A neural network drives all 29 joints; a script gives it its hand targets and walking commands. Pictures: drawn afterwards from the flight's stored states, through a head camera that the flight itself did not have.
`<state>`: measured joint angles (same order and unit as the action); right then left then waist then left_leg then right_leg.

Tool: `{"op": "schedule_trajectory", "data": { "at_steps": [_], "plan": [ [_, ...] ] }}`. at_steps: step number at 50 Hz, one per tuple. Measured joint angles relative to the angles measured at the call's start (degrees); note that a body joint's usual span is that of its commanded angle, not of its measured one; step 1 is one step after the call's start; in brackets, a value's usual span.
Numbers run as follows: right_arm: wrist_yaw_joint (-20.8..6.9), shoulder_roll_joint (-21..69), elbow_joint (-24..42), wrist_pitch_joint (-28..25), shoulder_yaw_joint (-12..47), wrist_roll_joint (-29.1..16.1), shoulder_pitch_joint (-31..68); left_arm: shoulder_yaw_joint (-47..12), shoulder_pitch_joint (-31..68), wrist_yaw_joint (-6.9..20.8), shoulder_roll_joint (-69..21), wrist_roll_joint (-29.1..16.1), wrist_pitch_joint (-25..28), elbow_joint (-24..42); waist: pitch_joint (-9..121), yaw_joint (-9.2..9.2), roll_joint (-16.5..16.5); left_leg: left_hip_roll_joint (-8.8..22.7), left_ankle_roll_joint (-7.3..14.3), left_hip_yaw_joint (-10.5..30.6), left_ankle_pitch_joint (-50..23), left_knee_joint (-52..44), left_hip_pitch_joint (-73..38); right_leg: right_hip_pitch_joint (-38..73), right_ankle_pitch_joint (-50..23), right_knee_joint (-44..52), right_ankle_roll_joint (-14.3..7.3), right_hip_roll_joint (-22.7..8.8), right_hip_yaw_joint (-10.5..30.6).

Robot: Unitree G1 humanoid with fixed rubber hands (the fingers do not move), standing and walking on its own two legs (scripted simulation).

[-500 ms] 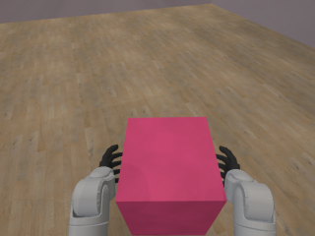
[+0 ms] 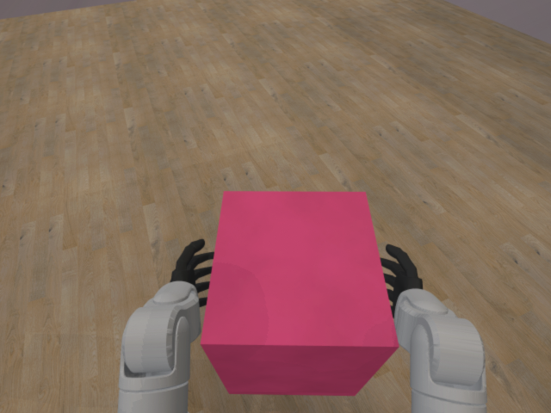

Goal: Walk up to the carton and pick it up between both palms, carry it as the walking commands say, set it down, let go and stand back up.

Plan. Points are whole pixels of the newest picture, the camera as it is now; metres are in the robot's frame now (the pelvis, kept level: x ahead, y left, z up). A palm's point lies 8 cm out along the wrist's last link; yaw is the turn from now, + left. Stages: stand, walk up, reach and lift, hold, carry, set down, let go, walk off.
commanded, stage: carry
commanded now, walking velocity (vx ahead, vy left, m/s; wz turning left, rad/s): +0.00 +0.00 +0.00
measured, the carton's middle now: (292, 299) +0.30 +0.00 +0.01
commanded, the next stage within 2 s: none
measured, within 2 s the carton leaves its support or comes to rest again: neither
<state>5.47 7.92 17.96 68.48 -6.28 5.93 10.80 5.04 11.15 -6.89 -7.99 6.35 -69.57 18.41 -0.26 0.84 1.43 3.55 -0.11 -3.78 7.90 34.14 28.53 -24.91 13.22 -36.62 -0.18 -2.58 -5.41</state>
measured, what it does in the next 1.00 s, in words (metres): stands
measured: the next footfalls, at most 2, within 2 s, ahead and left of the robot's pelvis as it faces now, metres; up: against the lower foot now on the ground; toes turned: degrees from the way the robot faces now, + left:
none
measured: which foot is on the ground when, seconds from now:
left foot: down 0.00-1.00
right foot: down 0.00-1.00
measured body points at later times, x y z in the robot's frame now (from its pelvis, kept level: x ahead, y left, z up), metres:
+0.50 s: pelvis -0.02 +0.00 +0.00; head -0.04 +0.00 +0.45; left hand +0.25 +0.15 +0.07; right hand +0.25 -0.15 +0.07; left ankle +0.08 +0.13 -0.72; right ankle +0.02 -0.11 -0.72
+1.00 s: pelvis +0.02 -0.01 +0.01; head +0.02 -0.01 +0.46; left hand +0.30 +0.14 +0.05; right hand +0.31 -0.15 +0.05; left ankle +0.08 +0.13 -0.72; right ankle +0.02 -0.11 -0.72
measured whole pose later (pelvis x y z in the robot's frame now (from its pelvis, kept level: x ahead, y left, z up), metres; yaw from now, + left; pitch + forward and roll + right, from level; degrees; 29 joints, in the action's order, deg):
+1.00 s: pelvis +0.02 -0.01 +0.01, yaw +1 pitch +3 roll +0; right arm 4.2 7.7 5.6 56.6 -6.5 8.0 9.0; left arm 5.4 9.7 -5.3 -7.7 7.8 -57.2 5.2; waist 4.2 0.8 0.3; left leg 3.8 -1.1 -3.9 9.3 30.3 24.1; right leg -19.3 16.7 -33.0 -1.0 -2.0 -6.7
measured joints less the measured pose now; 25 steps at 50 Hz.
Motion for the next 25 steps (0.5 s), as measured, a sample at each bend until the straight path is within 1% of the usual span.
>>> {"op": "schedule_trajectory", "data": {
  "at_steps": [2, 4, 5, 8, 10, 11, 13, 15, 17, 19, 21, 23, 25],
  "plan": [
    [0.09, -0.08, 0.59, 0.17, 0.14, 0.11, -0.56, -0.3, -0.32, 0.01, 0.05, -0.28, 0.21, -0.11, 0.06, 0.16, -0.29, -0.17, -0.69, -0.24, 2.63, 0.76, 0.52, -0.6, 0.37, -0.47, -0.26, -0.34, 0.14],
    [0.19, -0.14, 1.32, 0.65, -0.01, -0.01, -1.01, -0.91, -0.72, 0.01, 0.11, -0.34, 0.21, -0.02, 0.15, -0.1, -0.96, -0.41, -0.95, -0.53, 5.44, 1.6, 0.4, -0.95, 0.33, -0.69, -0.31, -0.86, 0.31],
    [0.23, -0.16, 1.45, 0.8, -0.13, -0.13, -1.13, -1.16, -0.89, 0.0, 0.13, -0.28, 0.19, -0.01, 0.26, -0.42, -1.29, -0.4, -0.9, -0.7, 5.31, 1.48, 0.15, -1.07, 0.22, -0.75, -0.26, -1.05, 0.33],
    [0.29, -0.18, 1.12, 1.07, -0.25, -0.33, -1.32, -1.64, -1.59, 0.07, 0.24, 0.0, 0.21, -0.21, 0.53, -1.12, -2.43, -0.75, -0.56, -1.35, 1.08, -0.86, -0.96, -1.03, -0.2, -0.79, 0.03, -1.47, 0.73],
    [0.29, -0.19, 0.81, 1.34, -0.23, -0.4, -1.57, -1.89, -2.09, 0.06, 0.33, 0.06, 0.06, -0.38, 1.18, -1.42, -2.33, -0.6, -0.19, -1.42, -1.68, -1.89, -1.31, -0.95, 0.15, -0.68, 0.29, -1.3, 0.74],
    [0.28, -0.22, 0.56, 1.38, -0.14, -0.4, -1.75, -1.88, -2.18, 0.06, 0.34, 0.09, -0.09, -0.56, 1.52, -1.48, -2.03, -0.39, -0.04, -1.26, -1.89, -2.02, -1.3, -0.99, 1.89, -0.99, 0.27, -1.08, 0.56],
    [0.24, -0.26, -0.08, 1.44, 0.19, -0.3, -2.16, -1.68, -2.25, 0.08, 0.35, 0.19, -0.61, -0.97, 2.29, -1.25, -1.39, -0.05, -0.13, -0.8, -1.77, -2.74, -1.41, -0.47, 6.6, -2.47, -0.11, -0.59, -0.17],
    [0.26, -0.25, -0.17, 1.64, 0.64, -0.13, -2.09, -1.09, -1.88, 0.06, 0.34, 0.05, -1.3, -0.74, 2.78, -0.35, -1.08, 0.18, -0.4, -0.57, -2.32, -3.52, -1.41, 1.73, 8.52, -1.17, -0.56, 0.14, -0.7],
    [0.21, -0.2, -0.5, 1.45, 0.61, 0.2, -1.4, -0.53, -1.27, 0.06, 0.23, -0.1, -1.07, -1.02, 2.46, 0.57, -0.15, 0.89, -0.74, -0.24, -2.46, -3.64, -1.43, 2.61, 4.45, 1.31, -0.83, 0.95, -1.08],
    [0.11, -0.2, -1.05, 1.23, 0.65, 0.49, -1.33, -0.33, -1.2, 0.12, 0.19, -0.13, -0.79, -1.65, 2.8, 1.05, -0.52, 0.68, -1.41, -0.4, -0.89, -3.6, -1.57, 2.79, 0.81, 2.17, -0.95, 0.69, -1.02],
    [0.01, -0.19, -1.6, 1.22, 0.21, 0.62, -1.35, -0.62, -1.19, 0.17, 0.19, -0.02, -0.48, -2.65, 3.26, 1.0, -0.82, 0.33, -1.75, -0.38, 1.66, -2.26, -1.43, 2.92, 0.04, 2.08, -1.04, 0.28, -1.08],
    [-0.09, -0.18, -2.39, 1.39, -0.31, 0.73, -1.14, -0.96, -1.31, 0.27, 0.21, 0.24, -0.13, -3.76, 3.89, 0.58, -0.95, 0.07, -1.48, -0.41, 3.4, -1.26, -1.84, 2.82, 0.76, 1.62, -0.97, 0.08, -0.93],
    [-0.21, -0.11, -3.8, 1.01, -0.84, 0.69, -0.67, -0.89, -1.1, 0.37, 0.19, 0.61, 0.23, -4.91, 4.02, -0.09, -1.54, -0.26, -1.25, -0.73, 1.73, -2.28, -2.57, 2.79, 1.31, 1.0, -0.79, -0.25, -0.62]
  ]
}}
